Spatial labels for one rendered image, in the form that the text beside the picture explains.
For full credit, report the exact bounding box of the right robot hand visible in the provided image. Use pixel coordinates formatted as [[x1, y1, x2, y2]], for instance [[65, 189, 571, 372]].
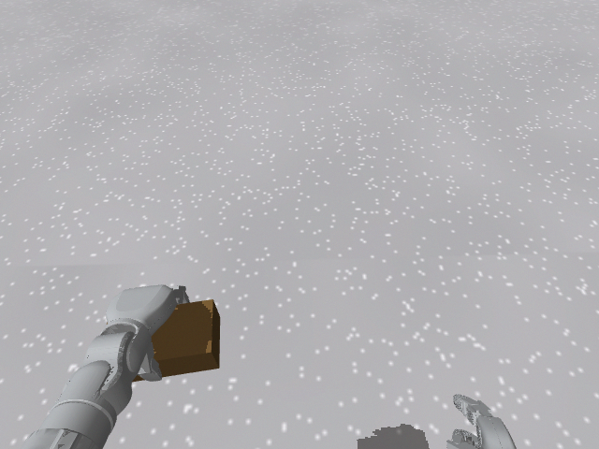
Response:
[[446, 394, 517, 449]]

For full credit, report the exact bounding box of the carton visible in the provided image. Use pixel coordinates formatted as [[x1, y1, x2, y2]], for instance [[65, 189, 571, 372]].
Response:
[[107, 299, 220, 382]]

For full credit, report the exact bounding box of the left robot arm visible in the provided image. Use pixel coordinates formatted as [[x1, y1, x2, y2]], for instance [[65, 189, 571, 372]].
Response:
[[21, 318, 152, 449]]

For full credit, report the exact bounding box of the left robot hand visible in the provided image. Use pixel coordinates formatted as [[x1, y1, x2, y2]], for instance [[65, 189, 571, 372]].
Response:
[[106, 285, 190, 382]]

